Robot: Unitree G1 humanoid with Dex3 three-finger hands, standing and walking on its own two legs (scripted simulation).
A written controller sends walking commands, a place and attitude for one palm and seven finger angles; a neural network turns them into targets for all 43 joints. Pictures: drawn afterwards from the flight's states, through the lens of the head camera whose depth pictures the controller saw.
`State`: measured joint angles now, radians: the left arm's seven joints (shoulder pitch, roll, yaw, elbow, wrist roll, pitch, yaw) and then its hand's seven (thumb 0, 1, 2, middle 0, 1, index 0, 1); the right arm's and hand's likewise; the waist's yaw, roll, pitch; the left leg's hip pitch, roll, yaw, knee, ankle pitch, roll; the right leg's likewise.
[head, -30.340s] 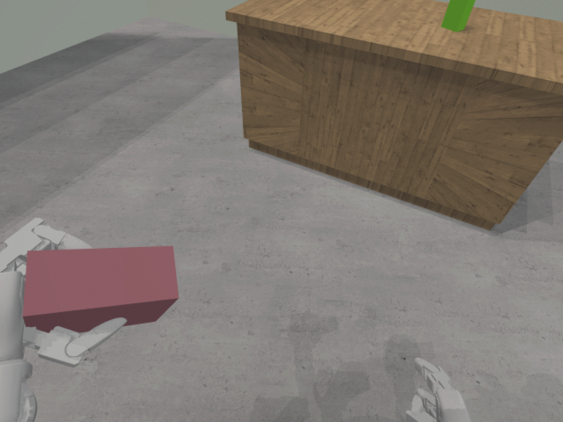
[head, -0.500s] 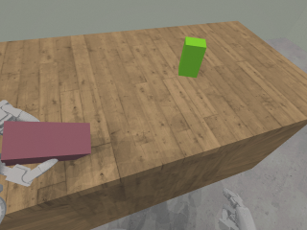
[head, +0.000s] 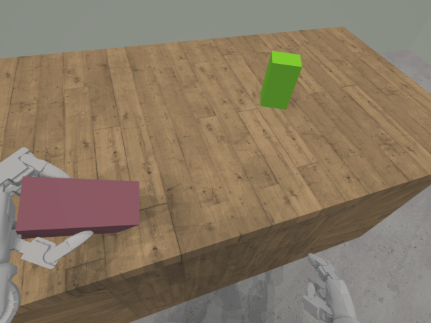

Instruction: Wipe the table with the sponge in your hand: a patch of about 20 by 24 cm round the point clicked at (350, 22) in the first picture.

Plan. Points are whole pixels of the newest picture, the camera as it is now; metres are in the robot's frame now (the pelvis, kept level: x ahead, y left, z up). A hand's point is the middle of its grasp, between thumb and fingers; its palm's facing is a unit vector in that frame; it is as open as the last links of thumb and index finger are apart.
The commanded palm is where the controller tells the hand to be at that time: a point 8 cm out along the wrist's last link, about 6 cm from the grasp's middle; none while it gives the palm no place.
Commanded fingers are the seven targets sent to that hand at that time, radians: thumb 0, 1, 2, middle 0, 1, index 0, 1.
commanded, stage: look again from close up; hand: left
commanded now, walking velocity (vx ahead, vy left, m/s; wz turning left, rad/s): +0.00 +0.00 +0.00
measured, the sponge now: (97, 209) +0.24 +0.20 +0.13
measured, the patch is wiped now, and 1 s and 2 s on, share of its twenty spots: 0.00 0.00 0.00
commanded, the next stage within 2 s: shuffle to correct the standing spot in 0.26 s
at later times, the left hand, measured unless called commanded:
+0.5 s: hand (70, 210) +0.22 +0.22 +0.15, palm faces +0.36 -0.84 -0.40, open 10.1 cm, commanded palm +0.17 +0.26 +0.18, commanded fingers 0.00 0.10 1.30 -1.20 -1.60 -1.20 -1.60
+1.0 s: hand (113, 210) +0.23 +0.17 +0.16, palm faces +0.31 -0.86 -0.42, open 10.1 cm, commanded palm +0.17 +0.21 +0.18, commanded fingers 0.00 0.10 1.30 -1.20 -1.60 -1.20 -1.60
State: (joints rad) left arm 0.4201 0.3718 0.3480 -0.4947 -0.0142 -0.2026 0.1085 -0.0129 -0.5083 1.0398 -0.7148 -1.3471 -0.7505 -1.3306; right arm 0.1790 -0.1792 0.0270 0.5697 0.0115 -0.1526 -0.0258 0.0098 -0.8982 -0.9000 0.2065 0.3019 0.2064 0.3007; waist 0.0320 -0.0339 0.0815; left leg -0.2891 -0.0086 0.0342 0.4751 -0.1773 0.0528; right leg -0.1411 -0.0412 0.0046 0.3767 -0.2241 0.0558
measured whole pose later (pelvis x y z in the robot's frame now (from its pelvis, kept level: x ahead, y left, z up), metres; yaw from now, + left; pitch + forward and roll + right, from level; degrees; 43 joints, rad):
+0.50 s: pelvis +0.00 -0.02 +0.00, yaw +0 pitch -1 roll -2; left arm 0.45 0.37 0.34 -0.46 -0.03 -0.18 0.10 -0.01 -0.51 1.04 -0.72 -1.35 -0.75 -1.33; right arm 0.20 -0.19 0.01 0.58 0.02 -0.12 -0.04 0.01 -0.90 -0.90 0.21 0.30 0.20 0.30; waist 0.02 -0.01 0.05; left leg -0.27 0.02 0.02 0.46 -0.17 0.02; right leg -0.13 -0.01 0.00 0.38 -0.23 0.03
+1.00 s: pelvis +0.00 -0.07 +0.00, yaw -1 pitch +0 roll -2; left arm 0.47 0.40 0.36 -0.53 -0.07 -0.14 0.08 -0.01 -0.51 1.04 -0.72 -1.35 -0.75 -1.33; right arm 0.19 -0.19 -0.01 0.55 0.02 -0.08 -0.03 0.01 -0.90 -0.90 0.21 0.30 0.20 0.30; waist 0.01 0.01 0.06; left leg -0.32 0.10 -0.01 0.52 -0.20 -0.05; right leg -0.19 0.07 -0.02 0.44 -0.26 -0.03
